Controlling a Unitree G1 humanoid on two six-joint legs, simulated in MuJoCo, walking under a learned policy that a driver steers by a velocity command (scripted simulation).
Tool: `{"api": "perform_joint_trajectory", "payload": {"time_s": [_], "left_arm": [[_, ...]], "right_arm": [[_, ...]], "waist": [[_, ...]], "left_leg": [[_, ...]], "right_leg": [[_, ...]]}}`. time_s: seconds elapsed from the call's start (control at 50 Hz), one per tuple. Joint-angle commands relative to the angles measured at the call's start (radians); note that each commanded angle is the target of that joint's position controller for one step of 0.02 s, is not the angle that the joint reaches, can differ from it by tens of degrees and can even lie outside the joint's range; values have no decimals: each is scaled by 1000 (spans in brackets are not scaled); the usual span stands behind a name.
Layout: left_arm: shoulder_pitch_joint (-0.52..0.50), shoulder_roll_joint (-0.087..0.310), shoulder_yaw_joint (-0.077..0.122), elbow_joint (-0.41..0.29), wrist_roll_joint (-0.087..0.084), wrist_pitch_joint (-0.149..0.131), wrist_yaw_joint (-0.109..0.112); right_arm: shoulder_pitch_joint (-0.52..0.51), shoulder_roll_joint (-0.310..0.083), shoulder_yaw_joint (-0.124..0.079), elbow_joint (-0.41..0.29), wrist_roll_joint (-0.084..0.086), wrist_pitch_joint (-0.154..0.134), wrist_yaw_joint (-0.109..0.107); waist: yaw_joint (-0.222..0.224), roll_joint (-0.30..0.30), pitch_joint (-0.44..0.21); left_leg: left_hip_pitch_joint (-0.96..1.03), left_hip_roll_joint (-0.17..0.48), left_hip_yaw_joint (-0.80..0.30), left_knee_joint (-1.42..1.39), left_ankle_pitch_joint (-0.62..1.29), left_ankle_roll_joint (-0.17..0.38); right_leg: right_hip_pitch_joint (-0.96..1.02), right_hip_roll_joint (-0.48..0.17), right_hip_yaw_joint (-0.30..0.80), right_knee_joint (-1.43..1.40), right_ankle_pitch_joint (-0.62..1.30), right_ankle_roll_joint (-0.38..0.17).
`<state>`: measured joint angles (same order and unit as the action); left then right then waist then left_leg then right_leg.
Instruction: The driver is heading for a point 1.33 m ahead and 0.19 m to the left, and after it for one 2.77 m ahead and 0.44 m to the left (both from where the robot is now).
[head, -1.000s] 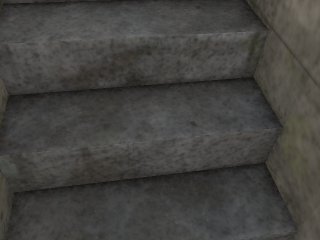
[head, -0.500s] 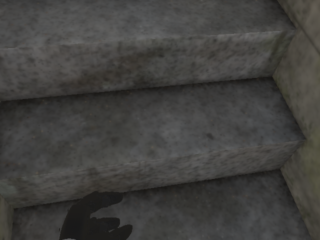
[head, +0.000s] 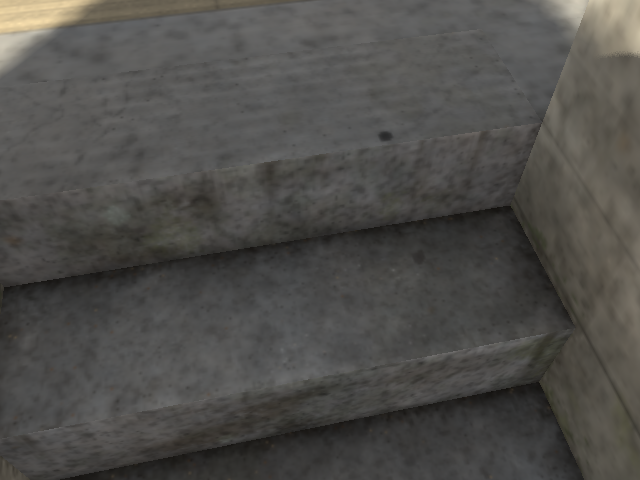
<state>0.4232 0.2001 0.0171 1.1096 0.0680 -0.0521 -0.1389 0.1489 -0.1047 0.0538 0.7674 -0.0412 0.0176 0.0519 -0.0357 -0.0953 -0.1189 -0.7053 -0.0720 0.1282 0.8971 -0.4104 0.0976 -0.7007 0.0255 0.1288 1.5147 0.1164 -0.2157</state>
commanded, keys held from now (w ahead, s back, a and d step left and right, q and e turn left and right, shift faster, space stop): w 1.00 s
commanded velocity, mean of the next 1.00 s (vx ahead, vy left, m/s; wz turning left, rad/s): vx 0.18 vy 0.03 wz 0.00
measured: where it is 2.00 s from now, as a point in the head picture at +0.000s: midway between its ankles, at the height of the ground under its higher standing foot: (286, 470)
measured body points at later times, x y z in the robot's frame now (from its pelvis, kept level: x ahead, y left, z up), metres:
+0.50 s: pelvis +0.21 -0.03 +0.19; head +0.23 -0.04 +0.64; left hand +0.27 +0.19 +0.04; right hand +0.36 -0.29 +0.07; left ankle +0.19 +0.13 -0.35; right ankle +0.29 -0.16 -0.49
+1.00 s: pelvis +0.32 +0.01 +0.25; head +0.34 +0.01 +0.70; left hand +0.47 +0.21 +0.13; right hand +0.26 -0.21 +0.11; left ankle +0.27 +0.12 -0.49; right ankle +0.33 -0.08 -0.44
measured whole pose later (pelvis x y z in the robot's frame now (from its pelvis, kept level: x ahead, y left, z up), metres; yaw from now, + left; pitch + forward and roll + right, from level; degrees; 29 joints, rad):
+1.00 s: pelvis +0.32 +0.01 +0.25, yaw -2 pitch +5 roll +1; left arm 0.10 0.13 0.04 0.84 0.04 0.00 -0.03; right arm 0.45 -0.15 -0.02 1.01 -0.01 -0.05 0.03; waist 0.00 -0.02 -0.05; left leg -0.22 -0.01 0.03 0.39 -0.27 0.06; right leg -0.56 -0.02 -0.08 0.90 -0.33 -0.05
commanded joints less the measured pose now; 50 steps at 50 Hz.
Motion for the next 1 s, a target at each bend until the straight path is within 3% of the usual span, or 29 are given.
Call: {"api": "perform_joint_trajectory", "payload": {"time_s": [0.02, 0.12, 0.16, 0.18, 0.2, 0.22, 0.24, 0.26, 0.28, 0.32, 0.34, 0.4, 0.42, 0.5, 0.52, 0.54, 0.58, 0.62, 0.66, 0.7, 0.72, 0.76, 0.78, 0.84, 0.88, 0.9, 0.94, 0.98, 1.0], "left_arm": [[-159, -26, 8, -150, -4, 4, 77], [-335, -117, -50, -339, -59, 30, 118], [-419, -44, -43, -400, -50, 14, 119], [-451, -144, -42, -506, -19, 23, 185], [-644, 19, -46, -506, -21, 40, 114], [-759, 22, -45, -586, -65, 54, 94], [-599, -27, -44, -495, -68, 87, 70], [-381, 49, 5, -435, -73, 86, 42], [18, -41, 15, -295, -67, 62, 158], [89, 101, 56, -242, -24, 73, 244], [22, 164, 76, -231, 3, 66, 241], [-328, 26, 40, -183, -24, 63, 241], [-232, 4, 16, -201, -72, 7, 123], [-263, -9, -5, -136, -24, -36, 94], [-433, 7, -5, -217, -65, -43, 63], [-577, 84, 16, -284, -72, -44, 67], [-255, 97, 37, -130, -27, -13, 212], [-254, 139, 81, -214, 4, -7, 199], [-180, 124, 74, -238, -16, 26, 189], [-341, 92, 46, -228, -86, 8, 134], [-78, -10, 53, -210, -79, 41, 173], [-71, -35, 46, -264, -15, 44, 193], [-202, 73, 80, -192, -24, 12, 112], [-306, 48, 94, -214, -16, -23, 99], [-322, 37, 88, -209, -13, -10, 90], [-353, -90, 21, -339, -29, 2, 134], [-326, -91, 12, -341, -98, 24, 159], [-249, -7, 29, -296, 10, 77, 90], [-282, -70, 7, -279, -58, 92, 107]], "right_arm": [[262, 69, -5, 243, 6, -61, 29], [52, -3, -25, 231, -65, -126, 35], [151, -111, -35, 263, -28, -141, 19], [270, -206, -89, 283, 33, -167, -86], [136, -172, -50, 242, 73, -108, -18], [351, -291, -101, 269, 111, -77, 15], [400, -260, -70, 290, 18, -68, 77], [334, -302, -95, 279, 44, -71, 121], [460, -193, -104, 292, 104, -130, -19], [382, -336, -160, 223, 170, -157, -57], [387, -262, -168, 254, 141, -139, -35], [148, -33, -107, 61, 21, -92, -16], [105, -106, -77, 63, 82, -65, 28], [55, -145, -52, 1, 60, -12, -5], [112, -136, -42, -12, 73, -26, 21], [129, -127, -50, -21, 90, -49, 45], [205, -90, -78, 112, 97, -33, -81], [172, -84, -85, 133, 61, -20, -82], [130, -47, -86, 105, 74, -36, -80], [182, -196, -131, 39, 70, -82, -14], [336, -129, -106, 111, 9, -125, -93], [326, -216, -135, 147, 3, -87, -118], [196, -300, -154, 109, 54, -102, -19], [282, -95, -70, 138, 35, -101, 30], [173, -97, -59, 101, 74, -116, -6], [244, -100, -105, 145, -7, -111, -117], [269, -86, -96, 176, -11, -94, -178], [138, -248, -108, 155, 31, -87, 43], [-128, -175, -77, 49, 72, -96, 51]], "waist": [[28, 21, -18], [162, 98, 114], [158, 85, 84], [127, 172, 208], [162, -6, 21], [96, 224, -1], [128, 348, -74], [210, 375, 11], [252, 197, -82], [293, -143, -196], [231, -170, -264], [38, -30, 82], [130, -8, -27], [23, 83, -66], [-69, 115, -53], [-132, 70, -52], [-85, -26, 114], [42, 90, 137], [80, -69, 91], [-49, 86, -87], [-8, 102, 53], [51, 424, 41], [12, 377, 165], [10, 97, 124], [70, 115, 38], [75, 122, 127], [73, 239, 121], [153, 231, 130], [171, 33, 141]], "left_leg": [[561, 213, -430, -406, 122, 178], [99, 194, -144, -645, 174, 92], [107, 188, -154, -668, 167, 75], [207, 304, -304, -833, 215, 160], [164, 198, -159, -732, 218, 78], [134, 197, -199, -778, 611, 159], [83, 299, -194, -837, 876, 241], [270, 270, -91, -626, 1338, 214], [349, 201, -2, -369, 1423, 95], [172, 62, -37, 225, 876, -78], [219, -3, -229, 730, 214, -77], [-7, 38, -370, 874, -51, -41], [-318, 23, -376, 1003, -228, -22], [-343, 108, -310, 788, -59, -119], [-119, 135, -245, 542, -176, -165], [212, 151, -214, 385, -33, -198], [362, 132, -80, 224, 227, -93], [248, 88, 10, 96, 231, -40], [241, 122, -65, -138, 109, -34], [665, 180, -235, -550, 498, -22], [682, 398, -435, -529, 963, -40], [562, 352, -522, -653, 111, 200], [444, 320, -567, -651, -312, 205], [643, 353, -595, -642, -99, 249], [644, 318, -477, -663, -1, 189], [531, 263, -377, -667, 161, 154], [433, 190, -231, -665, 347, 147], [319, 441, -472, -783, -129, 255], [442, 411, -375, -567, 754, 143]], "right_leg": [[-673, -4, 128, 549, -198, -50], [-459, -95, -54, 498, -571, -53], [-396, -136, -53, 244, -559, -44], [-420, -101, -171, 366, -480, 63], [-254, -152, -178, -179, -623, 15], [-62, -17, -285, -309, -873, 114], [179, 26, -385, -133, -466, 141], [45, 73, -341, -165, -511, 88], [384, 52, -305, -371, -555, 51], [530, -274, 380, -876, -154, -82], [453, -415, 737, -1073, 11, -201], [20, -253, 296, -828, -471, -101], [218, -331, 379, -903, -344, -97], [233, -216, 193, -1011, -538, 63], [90, -171, 56, -1085, -576, 139], [-78, -114, -45, -1130, -507, 191], [-114, -201, -151, -1120, -73, 72], [43, -275, -33, -1161, -306, 59], [312, -271, 1, -1152, -160, 73], [310, -149, -69, -850, -314, 174], [94, -16, -227, -538, -610, 232], [-30, -29, -197, -168, -631, 215], [-189, -6, -96, 91, -582, 138], [-425, -43, -10, 69, -481, 88], [-290, -107, -92, -159, -497, 137], [-68, -39, -184, -336, -513, 163], [198, 5, -223, -691, -553, 169], [254, -121, -132, -574, -398, 140], [210, -179, -17, -892, -248, 196]]}}
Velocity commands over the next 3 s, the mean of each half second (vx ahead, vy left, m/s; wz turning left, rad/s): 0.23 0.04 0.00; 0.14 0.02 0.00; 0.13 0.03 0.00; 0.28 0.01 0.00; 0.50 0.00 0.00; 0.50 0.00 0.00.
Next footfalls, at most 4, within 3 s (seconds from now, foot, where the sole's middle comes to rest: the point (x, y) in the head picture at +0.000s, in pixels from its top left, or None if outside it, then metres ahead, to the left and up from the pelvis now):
0.24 right None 0.33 -0.17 -0.52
0.70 left None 0.31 0.12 -0.52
1.04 right None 0.37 -0.10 -0.52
1.36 left None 0.33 0.16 -0.52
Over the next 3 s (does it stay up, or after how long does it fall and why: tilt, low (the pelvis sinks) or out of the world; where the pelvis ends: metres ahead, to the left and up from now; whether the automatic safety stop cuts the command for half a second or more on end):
stays up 0.94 0.15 0.63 its command is cut before an obstacle after 0.1 s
